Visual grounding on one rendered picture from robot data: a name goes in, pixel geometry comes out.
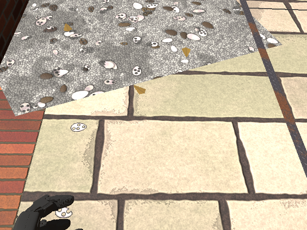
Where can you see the robot left hand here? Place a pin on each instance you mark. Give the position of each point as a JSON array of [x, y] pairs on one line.
[[31, 218]]

